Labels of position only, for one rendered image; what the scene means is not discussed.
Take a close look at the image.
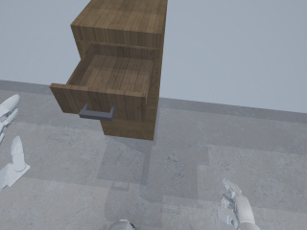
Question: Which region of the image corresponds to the cabinet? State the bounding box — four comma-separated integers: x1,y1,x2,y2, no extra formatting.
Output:
70,0,168,141

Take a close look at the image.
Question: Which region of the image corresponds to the drawer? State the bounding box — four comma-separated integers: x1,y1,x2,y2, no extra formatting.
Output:
49,42,155,122

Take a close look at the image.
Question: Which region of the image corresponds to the right robot hand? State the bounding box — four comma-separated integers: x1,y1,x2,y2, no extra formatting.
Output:
217,178,255,230

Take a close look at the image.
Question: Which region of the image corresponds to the handle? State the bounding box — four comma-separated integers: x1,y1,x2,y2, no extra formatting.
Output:
79,103,115,122

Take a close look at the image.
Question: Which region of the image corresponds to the left robot hand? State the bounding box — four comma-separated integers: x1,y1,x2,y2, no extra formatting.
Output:
0,94,31,192

